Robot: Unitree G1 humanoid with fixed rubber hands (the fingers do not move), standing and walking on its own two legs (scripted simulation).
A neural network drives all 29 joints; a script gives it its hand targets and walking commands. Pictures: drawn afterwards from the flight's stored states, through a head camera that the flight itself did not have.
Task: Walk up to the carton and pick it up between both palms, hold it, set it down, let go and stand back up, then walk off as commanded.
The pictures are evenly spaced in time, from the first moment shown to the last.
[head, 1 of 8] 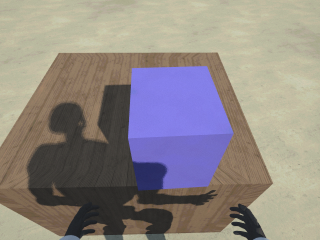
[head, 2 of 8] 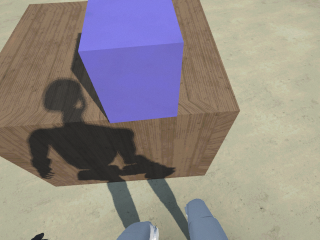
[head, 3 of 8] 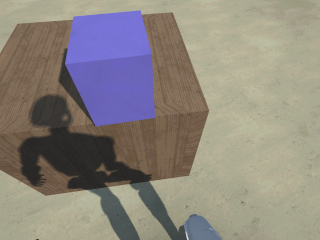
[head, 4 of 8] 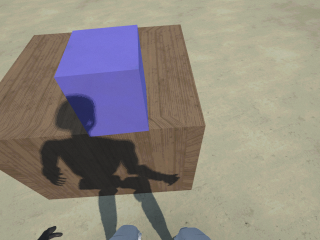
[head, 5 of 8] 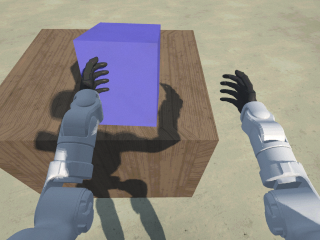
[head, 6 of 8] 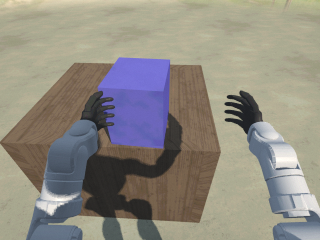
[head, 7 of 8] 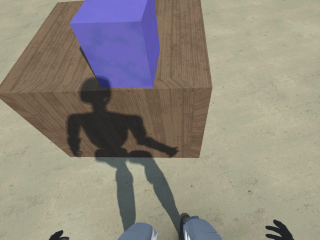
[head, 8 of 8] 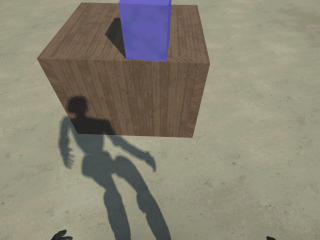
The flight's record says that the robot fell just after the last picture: no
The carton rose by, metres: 0.05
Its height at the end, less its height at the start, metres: +0.00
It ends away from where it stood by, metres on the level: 0.02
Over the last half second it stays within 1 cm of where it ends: yes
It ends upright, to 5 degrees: yes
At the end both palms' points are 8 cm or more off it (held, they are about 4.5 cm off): yes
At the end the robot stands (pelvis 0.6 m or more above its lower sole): yes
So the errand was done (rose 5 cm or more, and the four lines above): no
